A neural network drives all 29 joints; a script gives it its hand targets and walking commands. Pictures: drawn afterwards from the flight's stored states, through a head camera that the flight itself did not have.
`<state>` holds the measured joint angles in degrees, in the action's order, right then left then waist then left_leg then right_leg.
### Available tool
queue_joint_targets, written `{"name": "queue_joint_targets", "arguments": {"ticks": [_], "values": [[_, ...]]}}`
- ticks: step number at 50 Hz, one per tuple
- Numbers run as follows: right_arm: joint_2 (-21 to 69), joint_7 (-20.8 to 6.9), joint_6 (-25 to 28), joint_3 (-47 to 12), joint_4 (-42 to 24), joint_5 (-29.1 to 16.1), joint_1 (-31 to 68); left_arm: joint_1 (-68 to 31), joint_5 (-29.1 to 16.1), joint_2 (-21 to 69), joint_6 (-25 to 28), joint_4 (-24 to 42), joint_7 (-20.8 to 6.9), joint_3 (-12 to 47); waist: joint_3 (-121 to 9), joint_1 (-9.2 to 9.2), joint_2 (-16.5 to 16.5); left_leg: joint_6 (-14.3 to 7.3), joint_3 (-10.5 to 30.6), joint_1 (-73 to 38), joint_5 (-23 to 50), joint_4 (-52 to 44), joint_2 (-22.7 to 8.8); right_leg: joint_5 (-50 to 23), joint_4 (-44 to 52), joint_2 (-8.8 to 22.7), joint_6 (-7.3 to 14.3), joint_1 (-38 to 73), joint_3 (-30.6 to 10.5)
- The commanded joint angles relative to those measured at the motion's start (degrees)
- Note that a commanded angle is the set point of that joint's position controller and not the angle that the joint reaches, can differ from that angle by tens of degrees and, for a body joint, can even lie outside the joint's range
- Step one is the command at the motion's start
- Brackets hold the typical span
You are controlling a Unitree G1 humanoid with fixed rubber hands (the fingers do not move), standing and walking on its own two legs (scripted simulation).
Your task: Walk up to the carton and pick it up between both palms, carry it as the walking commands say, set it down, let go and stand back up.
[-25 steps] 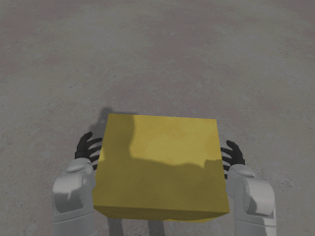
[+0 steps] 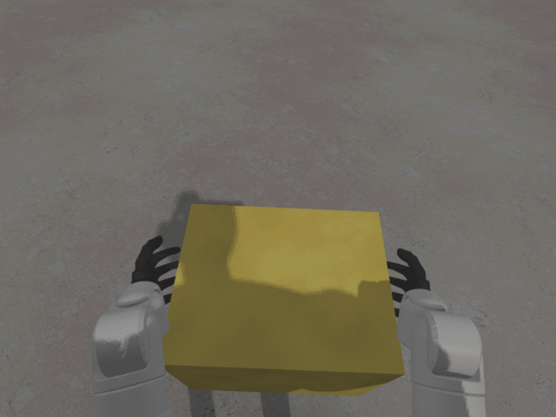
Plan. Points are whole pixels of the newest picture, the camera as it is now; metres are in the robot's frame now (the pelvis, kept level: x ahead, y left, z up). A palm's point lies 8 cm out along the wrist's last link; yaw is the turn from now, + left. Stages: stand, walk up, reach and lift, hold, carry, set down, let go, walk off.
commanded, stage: carry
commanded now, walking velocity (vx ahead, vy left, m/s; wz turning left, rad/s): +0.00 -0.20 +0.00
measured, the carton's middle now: (280, 305) +0.30 +0.00 -0.01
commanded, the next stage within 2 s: none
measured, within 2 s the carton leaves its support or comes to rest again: neither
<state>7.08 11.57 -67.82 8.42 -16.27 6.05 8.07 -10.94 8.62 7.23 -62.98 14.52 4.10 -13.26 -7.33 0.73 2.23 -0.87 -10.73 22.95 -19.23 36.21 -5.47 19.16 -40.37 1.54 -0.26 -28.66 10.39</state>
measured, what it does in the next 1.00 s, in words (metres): steps to the right: right foot, then left foot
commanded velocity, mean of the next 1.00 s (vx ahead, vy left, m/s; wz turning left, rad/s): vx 0.00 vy -0.04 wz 0.00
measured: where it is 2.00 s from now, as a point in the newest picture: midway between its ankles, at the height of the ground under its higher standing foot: outside the picture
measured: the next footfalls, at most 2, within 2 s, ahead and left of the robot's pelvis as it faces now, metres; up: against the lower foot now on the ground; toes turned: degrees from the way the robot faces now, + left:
right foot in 0.20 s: +0.03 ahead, -0.20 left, +0.00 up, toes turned +7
left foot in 0.48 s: -0.01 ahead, +0.00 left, +0.00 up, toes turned +3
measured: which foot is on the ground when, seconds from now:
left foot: down 0.00-0.22, up 0.24-0.46, down 0.48-1.00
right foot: up 0.00-0.18, down 0.20-1.00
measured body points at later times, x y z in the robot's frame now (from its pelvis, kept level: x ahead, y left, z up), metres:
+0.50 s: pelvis -0.03 -0.11 +0.00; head -0.03 -0.10 +0.45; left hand +0.27 +0.07 +0.08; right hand +0.24 -0.29 +0.07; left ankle -0.05 +0.00 -0.73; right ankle +0.00 -0.18 -0.73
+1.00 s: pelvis -0.03 -0.10 +0.01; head -0.05 -0.09 +0.46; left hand +0.26 +0.09 +0.09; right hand +0.25 -0.27 +0.08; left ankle -0.05 +0.00 -0.73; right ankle +0.00 -0.18 -0.73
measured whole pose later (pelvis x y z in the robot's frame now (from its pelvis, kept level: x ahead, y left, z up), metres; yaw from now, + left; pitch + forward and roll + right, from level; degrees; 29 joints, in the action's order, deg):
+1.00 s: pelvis -0.03 -0.10 +0.01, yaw +1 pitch +4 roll +0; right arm 5.6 8.6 -66.5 8.4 -10.4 8.3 10.8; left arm -13.3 8.7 6.7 -62.7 10.4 4.7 -13.7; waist -7.9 0.0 0.8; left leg -0.7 -6.9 17.5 -16.2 29.2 -2.3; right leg 11.3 -26.6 0.8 3.5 -20.0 11.8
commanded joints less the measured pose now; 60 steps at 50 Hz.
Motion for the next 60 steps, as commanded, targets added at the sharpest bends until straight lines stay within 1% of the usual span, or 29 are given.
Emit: {"name": "queue_joint_targets", "arguments": {"ticks": [1, 4, 6, 7, 8, 10, 11, 12, 14, 15, 17, 19, 20, 21, 23, 24, 25, 27, 30, 31, 33, 38, 40, 42, 43, 47, 53, 57, 60], "values": [[51.4, -24.0, 1.6, -40.7, -4.9, -23.9, 35.7, -31.0, -26.0, 53.5, -3.2, 2.7, -17.7, 49.6, -14.1, -0.63, -13.5, -6.9, 18.7, -17.2, 34.7, -13.9, -21.6, 9.0, -9.2, 2.8, -3.5, -6.2, -6.2], [51.2, -23.5, 2.4, -41.7, -6.4, -23.3, 35.8, -31.6, -26.8, 51.4, -3.0, 2.8, -17.6, 50.1, -12.3, -0.24, -15.4, -2.6, 9.8, -13.5, 32.0, -13.1, -16.6, 4.6, -3.7, 1.5, -3.4, -0.7, -4.9], [48.6, -23.3, 1.9, -40.8, -4.5, -21.5, 33.6, -31.5, -27.6, 51.0, -2.7, 3.1, -17.5, 49.8, -13.1, -0.20, -16.8, -2.3, 6.8, -15.8, 38.0, -9.9, -15.1, 2.7, 3.5, -0.6, -3.9, 3.1, -0.3], [48.8, -23.2, 2.1, -41.3, -4.4, -20.6, 30.4, -28.8, -27.1, 50.5, -3.1, 1.4, -17.4, 49.5, -14.2, -0.67, -13.8, -1.6, 7.0, -14.7, 32.6, -9.2, -14.4, -2.2, 7.1, -0.4, -3.6, 7.5, 0.1], [48.7, -23.4, 1.6, -40.9, -5.2, -20.9, 34.0, -30.8, -27.4, 51.1, -3.5, 0.8, -17.6, 49.7, -13.2, -0.83, -16.1, -0.6, 5.5, -13.7, 26.7, -8.4, -13.6, -3.8, 12.1, -0.7, -4.2, 10.0, 1.9], [47.3, -23.3, 1.3, -40.4, -4.1, -20.1, 28.5, -26.3, -27.2, 50.2, -4.1, 0.6, -17.8, 48.9, -15.7, -1.00, -9.3, 2.6, 4.7, -9.2, 18.7, -1.1, -11.2, -15.9, 18.0, 6.9, -3.6, 18.2, -5.2], [48.4, -23.0, 1.0, -40.9, -3.5, -20.9, 29.9, -24.4, -26.2, 48.8, -4.5, -2.6, -18.2, 47.5, -15.3, -1.11, 3.8, 4.8, 1.8, -1.1, 4.2, 4.3, -5.6, -26.2, 18.8, 13.3, -0.9, 22.4, -9.4], [48.0, -22.9, 0.3, -42.8, -5.8, -21.2, 34.8, -26.9, -26.2, 50.9, -3.9, -0.6, -18.4, 46.8, -13.9, -2.26, 16.2, 4.6, 1.1, 5.2, -10.4, 8.8, -2.2, -28.0, 18.6, 16.5, 4.1, 21.9, -13.3], [50.0, -22.7, -0.5, -43.3, -7.5, -22.3, 36.1, -27.6, -27.0, 52.3, -4.8, 0.0, -18.2, 47.3, -11.5, -1.90, 9.1, 4.1, 2.5, 6.3, -12.7, 14.2, -0.3, -30.6, 16.5, 14.4, 7.4, 20.3, -13.1], [51.3, -22.8, -0.4, -43.8, -7.4, -24.2, 36.5, -27.2, -27.0, 52.8, -5.0, 1.3, -18.0, 47.0, -12.4, -2.27, 5.8, 3.7, 4.4, 9.3, -12.7, 15.1, -0.8, -29.1, 16.7, 15.7, 6.7, 21.6, -14.1], [51.1, -23.3, 0.1, -43.6, -7.4, -24.4, 36.6, -29.3, -26.4, 52.2, -4.1, 1.7, -18.2, 46.0, -15.4, -1.44, 8.9, 2.7, 5.4, 7.2, -8.7, 12.9, -0.4, -33.8, 15.1, 13.6, 6.4, 24.3, -11.5], [50.2, -22.8, 0.5, -43.1, -8.0, -24.8, 37.5, -25.9, -25.8, 51.6, -4.1, -0.4, -18.2, 44.2, -17.9, -1.52, 8.2, 3.3, 6.1, 6.4, -7.4, 13.8, 0.8, -27.9, 16.2, 13.7, 5.8, 24.8, -12.2], [50.1, -23.1, 0.3, -42.8, -5.5, -24.0, 35.6, -25.0, -25.0, 52.1, -3.8, -1.2, -18.0, 44.8, -18.3, -1.46, 4.0, 2.2, 6.5, 4.2, -7.8, 7.9, -0.2, -19.8, 17.9, 16.0, 6.2, 23.1, -14.5], [51.6, -23.0, 0.6, -42.1, -6.7, -24.4, 39.5, -27.5, -24.1, 52.1, -4.1, -1.7, -17.8, 44.9, -16.0, -1.50, 4.2, 2.2, 5.5, 2.4, -7.2, 3.9, 0.3, -19.8, 18.4, 14.5, 5.3, 22.4, -12.8], [51.4, -23.3, 0.8, -41.5, -3.8, -23.9, 38.6, -28.2, -24.1, 51.8, -3.5, -1.8, -17.4, 44.6, -15.3, -0.74, 4.7, 0.8, 5.1, -4.9, 2.8, -10.3, 0.2, -7.9, 20.7, 14.2, 2.3, 17.6, -13.5], [51.5, -23.2, 0.7, -41.6, -3.6, -23.9, 37.1, -25.3, -23.9, 51.4, -3.6, -3.0, -17.3, 44.3, -15.8, -0.70, 6.7, 1.2, 6.5, -10.9, 11.7, -14.4, -2.7, -11.6, 18.4, 11.5, 1.4, 15.2, -9.5], [51.8, -23.7, 1.2, -41.6, -2.3, -22.6, 35.0, -25.6, -23.9, 50.4, -3.5, -3.2, -17.7, 45.3, -14.0, -1.19, -2.9, 0.6, 10.9, -11.2, 16.1, -12.4, -6.8, -17.4, 15.8, 8.1, -0.6, 12.7, -6.7], [51.4, -24.0, 1.6, -40.7, -0.5, -22.4, 37.1, -27.9, -24.7, 52.3, -3.1, -3.1, -18.5, 47.4, -14.4, -1.35, -6.7, 0.9, 8.9, -8.3, 13.5, -10.4, -5.8, -18.1, 16.2, 8.8, -2.3, 17.0, -6.7], [51.9, -23.6, 2.4, -40.2, -0.8, -21.4, 36.2, -28.8, -25.2, 51.7, -2.9, -2.5, -18.3, 47.2, -14.7, -0.87, -5.1, 1.3, 8.2, -7.5, 9.0, -11.4, -4.7, -16.2, 15.5, 9.1, -1.4, 18.5, -8.2], [50.2, -23.2, 2.3, -39.1, 0.7, -20.9, 34.9, -31.6, -24.8, 51.1, -2.7, 0.0, -18.5, 47.1, -14.2, -1.00, -1.2, 2.3, 7.1, -7.2, 5.2, -8.6, -3.1, -10.5, 19.9, 10.0, -1.9, 17.4, -10.3], [51.6, -23.0, 2.0, -40.7, 0.4, -20.5, 35.2, -27.8, -25.0, 48.8, -3.2, -3.4, -18.6, 45.9, -12.0, -0.75, -2.0, 1.8, 5.9, -8.2, 6.0, -8.5, -1.8, -3.2, 22.3, 10.5, -0.8, 13.5, -11.3], [51.8, -23.2, 2.8, -40.2, 0.0, -20.6, 38.4, -31.1, -24.9, 49.7, -3.1, -3.0, -19.7, 45.3, -10.7, -0.99, -0.9, 0.8, 7.3, -6.7, 6.1, -9.6, -2.4, -5.0, 21.2, 8.7, -0.4, 14.4, -8.4], [50.1, -22.7, 2.5, -40.1, -0.3, -21.4, 39.4, -28.0, -24.9, 50.8, -3.9, -6.0, -19.8, 44.1, -9.4, -1.40, 4.2, 1.5, 6.4, -6.2, 3.5, -8.2, -1.2, 3.6, 25.2, 10.3, -1.6, 13.8, -10.2], [51.9, -22.5, 2.6, -39.7, 1.4, -20.3, 38.2, -31.6, -25.4, 49.9, -3.6, -3.9, -19.5, 45.2, -9.5, -0.45, -1.5, 0.8, 7.3, -8.3, 6.5, -10.6, -2.8, -1.6, 21.7, 9.0, -0.1, 12.2, -7.8], [50.5, -22.7, 3.0, -37.5, 6.1, -18.9, 36.5, -30.0, -23.3, 49.2, -3.2, -7.5, -19.8, 42.6, -8.4, -1.24, -0.4, 0.9, 8.7, -5.7, 6.5, -10.6, -3.0, -3.3, 23.2, 9.5, -1.1, 13.6, -8.4], [53.4, -22.8, 3.3, -41.3, -1.8, -22.1, 40.3, -33.4, -25.9, 49.5, -2.8, -0.8, -19.7, 45.1, -14.2, -0.90, -2.8, 0.0, 8.5, -6.0, 7.0, -10.3, -3.1, -11.4, 19.4, 9.4, -0.4, 19.8, -8.2], [52.0, -22.5, 3.7, -38.3, 3.8, -19.1, 35.7, -31.2, -24.0, 50.8, -2.2, -5.4, -19.6, 44.1, -16.9, -0.96, -3.0, 0.9, 8.6, -10.0, 16.2, -8.3, -3.7, -27.0, 14.9, 10.0, 0.0, 19.0, -6.9], [51.7, -22.7, 5.1, -37.8, 1.8, -18.5, 40.3, -33.9, -23.0, 49.3, -0.7, -5.0, -19.7, 42.3, -16.0, -0.78, -1.5, -0.4, 9.5, -9.5, 18.9, -10.7, -4.5, -22.6, 13.8, 8.3, 1.0, 19.0, -5.4], [50.8, -22.8, 5.1, -38.3, 3.1, -19.5, 37.0, -27.4, -23.2, 50.3, -0.9, -7.3, -19.1, 43.0, -14.8, -1.20, -4.7, 0.0, 9.8, -8.8, 18.6, -11.8, -4.3, -18.4, 13.4, 8.3, 0.7, 17.9, -5.8]]}}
